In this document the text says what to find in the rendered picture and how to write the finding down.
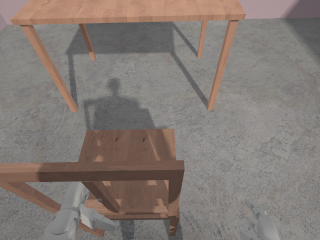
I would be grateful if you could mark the right robot hand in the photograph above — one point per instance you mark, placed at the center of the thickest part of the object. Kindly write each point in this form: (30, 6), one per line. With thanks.
(263, 229)

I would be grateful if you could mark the left robot hand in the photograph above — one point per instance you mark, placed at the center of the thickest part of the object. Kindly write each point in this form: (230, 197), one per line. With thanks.
(73, 199)

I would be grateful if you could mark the chair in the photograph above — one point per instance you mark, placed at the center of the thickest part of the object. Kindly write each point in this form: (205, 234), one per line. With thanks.
(133, 171)

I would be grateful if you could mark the table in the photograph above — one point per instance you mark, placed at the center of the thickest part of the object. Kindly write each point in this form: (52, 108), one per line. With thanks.
(46, 12)

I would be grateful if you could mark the left robot forearm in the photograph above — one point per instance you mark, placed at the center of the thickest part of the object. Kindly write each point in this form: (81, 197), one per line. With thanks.
(63, 226)

